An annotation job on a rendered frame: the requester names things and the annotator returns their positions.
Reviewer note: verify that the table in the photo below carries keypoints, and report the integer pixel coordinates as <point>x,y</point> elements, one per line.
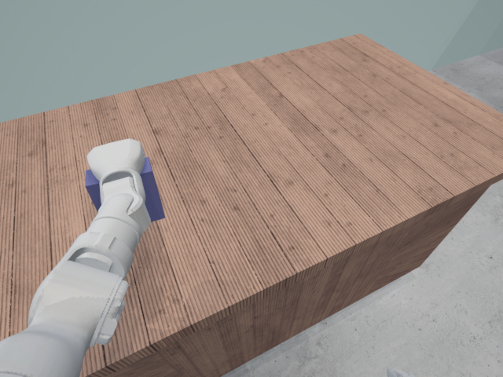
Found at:
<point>292,186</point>

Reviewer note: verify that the sponge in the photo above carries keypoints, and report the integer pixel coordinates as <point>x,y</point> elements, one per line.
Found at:
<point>152,197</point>

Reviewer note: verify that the robot left upper arm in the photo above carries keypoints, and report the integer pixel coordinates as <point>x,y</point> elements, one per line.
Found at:
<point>81,307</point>

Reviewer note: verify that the robot left forearm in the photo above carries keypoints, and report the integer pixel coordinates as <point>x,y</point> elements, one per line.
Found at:
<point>109,242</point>

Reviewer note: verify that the robot left hand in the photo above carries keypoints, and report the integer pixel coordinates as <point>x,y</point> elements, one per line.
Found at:
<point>125,153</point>

